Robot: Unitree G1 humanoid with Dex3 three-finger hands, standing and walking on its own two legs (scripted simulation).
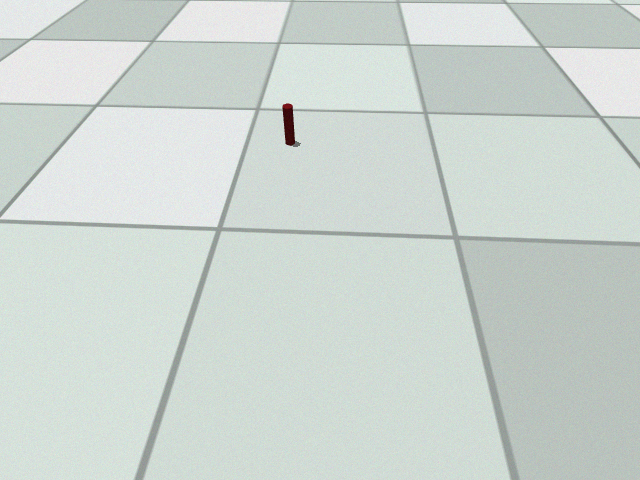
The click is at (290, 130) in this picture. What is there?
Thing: slim round
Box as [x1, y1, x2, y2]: [282, 104, 294, 144]
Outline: 284,104 282,106 285,141 287,144 293,144 294,135 292,105
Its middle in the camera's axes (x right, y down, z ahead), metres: -0.17 -0.62 +2.11
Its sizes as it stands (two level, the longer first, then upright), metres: 0.054 0.054 0.225
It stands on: the floor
